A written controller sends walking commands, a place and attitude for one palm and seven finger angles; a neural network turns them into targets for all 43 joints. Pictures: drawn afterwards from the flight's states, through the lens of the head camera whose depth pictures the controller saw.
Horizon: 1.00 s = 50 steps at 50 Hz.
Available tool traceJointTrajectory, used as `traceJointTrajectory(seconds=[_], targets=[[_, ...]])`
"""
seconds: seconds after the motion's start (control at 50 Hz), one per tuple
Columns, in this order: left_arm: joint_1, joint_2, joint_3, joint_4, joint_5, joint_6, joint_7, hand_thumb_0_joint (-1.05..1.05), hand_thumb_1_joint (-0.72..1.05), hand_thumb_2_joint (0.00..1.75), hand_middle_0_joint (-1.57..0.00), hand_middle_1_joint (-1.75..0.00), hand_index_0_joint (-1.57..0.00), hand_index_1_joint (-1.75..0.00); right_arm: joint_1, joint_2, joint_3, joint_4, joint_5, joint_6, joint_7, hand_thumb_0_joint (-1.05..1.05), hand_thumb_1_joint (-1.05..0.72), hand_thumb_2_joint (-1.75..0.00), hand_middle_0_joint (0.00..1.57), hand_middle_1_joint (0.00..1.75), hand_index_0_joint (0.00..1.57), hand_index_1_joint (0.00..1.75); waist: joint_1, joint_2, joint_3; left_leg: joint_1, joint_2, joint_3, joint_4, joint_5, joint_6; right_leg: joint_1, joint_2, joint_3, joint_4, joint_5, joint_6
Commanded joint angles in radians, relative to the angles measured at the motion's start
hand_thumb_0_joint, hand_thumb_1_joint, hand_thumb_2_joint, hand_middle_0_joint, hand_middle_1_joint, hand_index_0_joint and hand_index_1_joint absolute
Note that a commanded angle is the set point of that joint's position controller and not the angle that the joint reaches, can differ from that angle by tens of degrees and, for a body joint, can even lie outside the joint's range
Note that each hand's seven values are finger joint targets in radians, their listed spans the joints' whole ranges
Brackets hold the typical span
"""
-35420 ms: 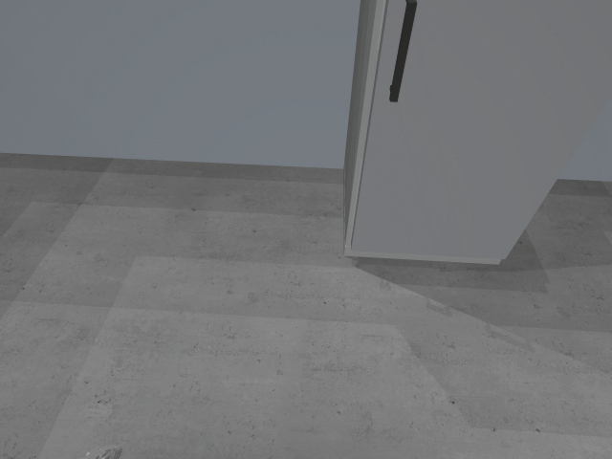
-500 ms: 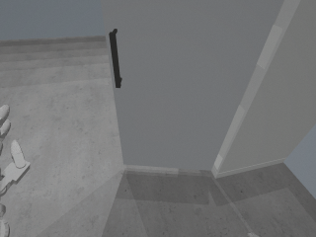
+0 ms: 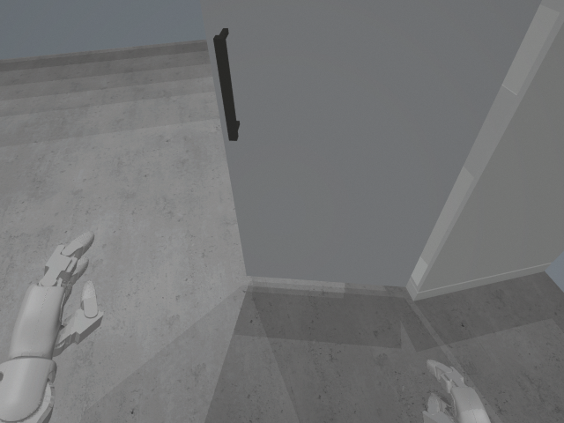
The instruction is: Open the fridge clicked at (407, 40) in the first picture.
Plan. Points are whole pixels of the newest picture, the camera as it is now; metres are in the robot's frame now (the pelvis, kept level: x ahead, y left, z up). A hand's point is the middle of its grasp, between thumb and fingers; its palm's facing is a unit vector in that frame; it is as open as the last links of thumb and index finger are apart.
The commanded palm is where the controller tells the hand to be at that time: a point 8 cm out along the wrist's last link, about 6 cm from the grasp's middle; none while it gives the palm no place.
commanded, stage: let the arm hang, fingers relaxed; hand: left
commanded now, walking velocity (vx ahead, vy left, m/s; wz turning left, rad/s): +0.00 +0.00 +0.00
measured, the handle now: (229, 88) +0.73 +0.18 +0.13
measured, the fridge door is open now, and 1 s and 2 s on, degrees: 72 72 72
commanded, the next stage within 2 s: look to check the result in 1.02 s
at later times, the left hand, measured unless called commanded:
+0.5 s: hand out of the picture -0.09 +0.22 -0.17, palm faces +0.02 -0.98 -0.22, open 7.3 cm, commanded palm none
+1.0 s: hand out of the picture +0.07 +0.25 -0.15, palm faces -0.04 -0.96 -0.28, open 7.4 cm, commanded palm none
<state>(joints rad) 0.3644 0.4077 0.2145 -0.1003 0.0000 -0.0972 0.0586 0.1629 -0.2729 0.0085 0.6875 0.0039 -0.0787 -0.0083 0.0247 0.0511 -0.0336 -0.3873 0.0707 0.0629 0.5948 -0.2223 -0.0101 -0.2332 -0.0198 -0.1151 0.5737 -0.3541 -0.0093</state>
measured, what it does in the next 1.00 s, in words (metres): stands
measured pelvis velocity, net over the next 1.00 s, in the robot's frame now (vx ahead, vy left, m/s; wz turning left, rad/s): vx -0.01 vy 0.03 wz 0.00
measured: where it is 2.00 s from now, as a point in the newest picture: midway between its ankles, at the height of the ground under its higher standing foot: outside the picture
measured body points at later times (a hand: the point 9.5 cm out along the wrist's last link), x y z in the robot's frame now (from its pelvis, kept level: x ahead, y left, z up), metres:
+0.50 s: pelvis -0.02 +0.02 +0.01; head +0.01 +0.03 +0.46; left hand -0.09 +0.27 -0.15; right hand -0.03 -0.22 -0.14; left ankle +0.05 +0.13 -0.73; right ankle -0.03 -0.11 -0.73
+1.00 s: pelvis -0.01 +0.03 +0.02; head +0.00 +0.03 +0.47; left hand +0.07 +0.30 -0.13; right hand +0.06 -0.26 -0.12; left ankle +0.05 +0.13 -0.73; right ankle -0.03 -0.11 -0.73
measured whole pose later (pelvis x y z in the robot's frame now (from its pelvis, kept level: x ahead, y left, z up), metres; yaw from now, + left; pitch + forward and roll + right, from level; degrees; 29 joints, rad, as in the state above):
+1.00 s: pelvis -0.01 +0.03 +0.02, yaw +0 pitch -1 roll -1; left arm 0.13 0.29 0.00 1.10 0.02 -0.01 0.00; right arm 0.13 -0.29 -0.02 1.10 -0.01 0.00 -0.01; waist -0.01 0.00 0.03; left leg -0.24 0.01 0.09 0.38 -0.11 0.03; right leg -0.11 -0.06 -0.10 0.38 -0.24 0.03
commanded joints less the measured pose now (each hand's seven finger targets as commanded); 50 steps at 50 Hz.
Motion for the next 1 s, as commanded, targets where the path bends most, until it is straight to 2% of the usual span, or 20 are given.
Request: traceJointTrajectory(seconds=[0.0,0.04,0.06,0.08,0.1,0.14,0.18,0.22,0.24,0.26,0.34,0.36,0.38,0.44,0.6,0.64,0.78,0.92,0.98], targets=[[-0.033,0.002,-0.140,0.425,0.027,0.101,-0.064,0.00,0.90,0.90,-0.20,-0.30,-0.20,-0.30,-0.065,-0.172,-0.045,-0.042,-0.023,0.044,0.007,0.00,-0.90,-0.90,0.20,0.30,0.20,0.30,-0.010,-0.127,-0.004,-0.056,0.095,-0.156,-0.096,0.106,0.075,-0.025,-0.072,0.070,-0.026,0.073,-0.019],[-0.076,0.015,-0.149,0.562,0.035,0.097,-0.060,0.00,0.90,0.90,-0.20,-0.30,-0.20,-0.30,-0.043,-0.144,-0.043,-0.001,-0.030,0.062,0.005,0.00,-0.90,-0.90,0.20,0.30,0.20,0.30,-0.025,-0.254,-0.013,0.013,0.036,-0.111,-0.027,0.094,0.050,-0.069,-0.138,0.123,-0.118,0.108,-0.046],[-0.103,0.020,-0.156,0.626,0.036,0.101,-0.055,0.00,0.90,0.90,-0.20,-0.30,-0.20,-0.30,-0.028,-0.127,-0.041,0.021,-0.034,0.074,0.005,0.00,-0.90,-0.90,0.20,0.30,0.20,0.30,-0.035,-0.271,-0.002,0.048,0.006,-0.083,0.005,0.083,0.036,-0.108,-0.166,0.141,-0.149,0.104,-0.068],[-0.125,0.013,-0.164,0.680,0.033,0.107,-0.050,0.00,0.90,0.90,-0.20,-0.30,-0.20,-0.30,-0.011,-0.107,-0.038,0.047,-0.038,0.086,0.003,0.00,-0.90,-0.90,0.20,0.30,0.20,0.30,-0.042,-0.245,0.000,0.074,-0.011,-0.060,0.027,0.066,0.029,-0.126,-0.188,0.151,-0.169,0.097,-0.083],[-0.146,0.009,-0.170,0.729,0.032,0.110,-0.047,0.00,0.90,0.90,-0.20,-0.30,-0.20,-0.30,0.002,-0.093,-0.036,0.071,-0.040,0.093,0.002,0.00,-0.90,-0.90,0.20,0.30,0.20,0.30,-0.050,-0.187,0.002,0.097,-0.013,-0.051,0.025,0.067,0.025,-0.134,-0.191,0.146,-0.172,0.088,-0.088],[-0.147,-0.008,-0.181,0.826,0.026,0.110,-0.044,0.00,0.90,0.90,-0.20,-0.30,-0.20,-0.30,0.023,-0.078,-0.032,0.121,-0.040,0.096,0.001,0.00,-0.90,-0.90,0.20,0.30,0.20,0.30,-0.053,-0.060,-0.002,0.123,0.011,-0.070,-0.033,0.113,0.029,-0.120,-0.153,0.120,-0.150,0.059,-0.065],[-0.109,-0.032,-0.184,0.914,0.020,0.110,-0.043,0.00,0.90,0.90,-0.20,-0.30,-0.20,-0.30,0.032,-0.094,-0.034,0.165,-0.037,0.090,-0.004,0.00,-0.90,-0.90,0.20,0.30,0.20,0.30,-0.036,0.084,-0.005,0.090,0.049,-0.122,-0.121,0.093,0.045,-0.044,-0.097,0.091,-0.133,0.021,-0.030],[-0.060,-0.057,-0.172,0.991,0.018,0.109,-0.043,0.00,0.90,0.90,-0.20,-0.30,-0.20,-0.30,0.039,-0.088,-0.040,0.202,-0.037,0.087,-0.012,0.00,-0.90,-0.90,0.20,0.30,0.20,0.30,-0.018,0.165,-0.005,0.040,0.057,-0.140,-0.176,0.000,0.051,0.030,-0.080,0.087,-0.148,0.021,-0.030],[-0.044,-0.054,-0.174,1.024,0.017,0.108,-0.044,0.00,0.90,0.90,-0.20,-0.30,-0.20,-0.30,0.045,-0.083,-0.041,0.220,-0.035,0.088,-0.014,0.00,-0.90,-0.90,0.20,0.30,0.20,0.30,-0.016,0.166,-0.006,0.041,0.054,-0.143,-0.193,-0.042,0.049,0.038,-0.076,0.088,-0.158,0.018,-0.034],[-0.039,-0.044,-0.173,1.044,0.019,0.104,-0.045,0.00,0.90,0.90,-0.20,-0.30,-0.20,-0.30,0.054,-0.099,-0.046,0.228,-0.031,0.088,-0.016,0.00,-0.90,-0.90,0.20,0.30,0.20,0.30,-0.015,0.125,0.006,0.049,0.053,-0.148,-0.190,-0.044,0.049,0.038,-0.078,0.092,-0.181,0.025,-0.037],[-0.036,-0.055,-0.175,1.117,0.018,0.099,-0.046,0.00,0.90,0.90,-0.20,-0.30,-0.20,-0.30,0.111,-0.075,-0.056,0.287,-0.028,0.093,-0.020,0.00,-0.90,-0.90,0.20,0.30,0.20,0.30,-0.033,0.054,0.042,0.075,0.038,-0.130,-0.200,-0.137,0.044,-0.016,-0.097,0.104,-0.239,-0.060,-0.051],[-0.033,-0.052,-0.176,1.131,0.020,0.097,-0.046,0.00,0.90,0.90,-0.20,-0.30,-0.20,-0.30,0.123,-0.077,-0.058,0.293,-0.026,0.095,-0.020,0.00,-0.90,-0.90,0.20,0.30,0.20,0.30,-0.035,0.009,0.057,0.083,0.037,-0.128,-0.198,-0.129,0.044,-0.029,-0.097,0.097,-0.249,-0.070,-0.050],[-0.033,-0.058,-0.175,1.141,0.020,0.097,-0.045,0.00,0.90,0.90,-0.20,-0.30,-0.20,-0.30,0.137,-0.073,-0.061,0.306,-0.027,0.095,-0.021,0.00,-0.90,-0.90,0.20,0.30,0.20,0.30,-0.039,-0.012,0.057,0.094,0.038,-0.126,-0.199,-0.138,0.045,-0.043,-0.100,0.099,-0.253,-0.093,-0.052],[-0.028,-0.059,-0.175,1.168,0.022,0.097,-0.043,0.00,0.90,0.90,-0.20,-0.30,-0.20,-0.30,0.148,-0.073,-0.066,0.329,-0.027,0.095,-0.021,0.00,-0.90,-0.90,0.20,0.30,0.20,0.30,-0.039,-0.022,0.081,0.100,0.042,-0.130,-0.220,-0.158,0.051,-0.068,-0.096,0.092,-0.253,-0.109,-0.050],[-0.043,-0.027,-0.172,1.197,0.024,0.088,-0.042,0.00,0.90,0.90,-0.20,-0.30,-0.20,-0.30,0.104,-0.114,-0.073,0.359,-0.026,0.078,-0.018,0.00,-0.90,-0.90,0.20,0.30,0.20,0.30,-0.023,-0.040,0.101,0.095,0.055,-0.151,-0.299,-0.166,0.057,-0.023,-0.088,0.088,-0.240,-0.044,-0.039],[-0.062,-0.019,-0.172,1.195,0.024,0.083,-0.042,0.00,0.90,0.90,-0.20,-0.30,-0.20,-0.30,0.088,-0.124,-0.073,0.361,-0.026,0.074,-0.016,0.00,-0.90,-0.90,0.20,0.30,0.20,0.30,-0.023,-0.064,0.094,0.114,0.056,-0.142,-0.300,-0.130,0.056,-0.016,-0.093,0.090,-0.247,-0.017,-0.036],[-0.132,0.017,-0.175,1.185,0.023,0.078,-0.046,0.00,0.90,0.90,-0.20,-0.30,-0.20,-0.30,0.016,-0.146,-0.066,0.366,-0.024,0.068,-0.008,0.00,-0.90,-0.90,0.20,0.30,0.20,0.30,-0.023,-0.048,0.090,0.151,0.054,-0.130,-0.315,-0.055,0.049,0.005,-0.107,0.098,-0.273,0.024,-0.026],[-0.202,0.059,-0.174,1.174,0.020,0.069,-0.052,0.00,0.90,0.90,-0.20,-0.30,-0.20,-0.30,-0.039,-0.193,-0.062,0.365,-0.023,0.057,-0.006,0.00,-0.90,-0.90,0.20,0.30,0.20,0.30,-0.026,-0.022,0.033,0.205,0.059,-0.124,-0.310,0.069,0.044,0.054,-0.116,0.107,-0.290,0.105,-0.021],[-0.225,0.070,-0.173,1.171,0.018,0.065,-0.053,0.00,0.90,0.90,-0.20,-0.30,-0.20,-0.30,-0.056,-0.206,-0.060,0.366,-0.021,0.053,-0.007,0.00,-0.90,-0.90,0.20,0.30,0.20,0.30,-0.029,-0.040,0.011,0.233,0.064,-0.120,-0.298,0.150,0.044,0.075,-0.122,0.105,-0.298,0.151,-0.019]])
